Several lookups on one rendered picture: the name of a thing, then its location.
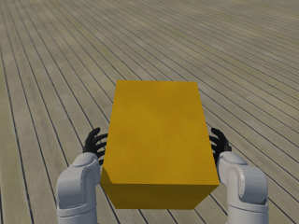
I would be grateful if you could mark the carton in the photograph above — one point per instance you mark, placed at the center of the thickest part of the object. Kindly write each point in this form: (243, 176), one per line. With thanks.
(158, 154)

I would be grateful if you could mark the right robot hand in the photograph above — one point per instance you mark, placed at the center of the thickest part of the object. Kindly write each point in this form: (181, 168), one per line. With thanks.
(222, 144)

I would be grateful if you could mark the robot right forearm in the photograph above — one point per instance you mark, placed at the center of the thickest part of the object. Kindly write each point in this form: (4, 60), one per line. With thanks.
(247, 190)

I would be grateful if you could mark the left robot hand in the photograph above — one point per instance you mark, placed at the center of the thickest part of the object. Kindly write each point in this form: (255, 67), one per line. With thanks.
(90, 144)

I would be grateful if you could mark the robot left forearm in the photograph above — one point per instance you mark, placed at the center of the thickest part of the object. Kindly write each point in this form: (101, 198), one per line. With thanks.
(75, 191)

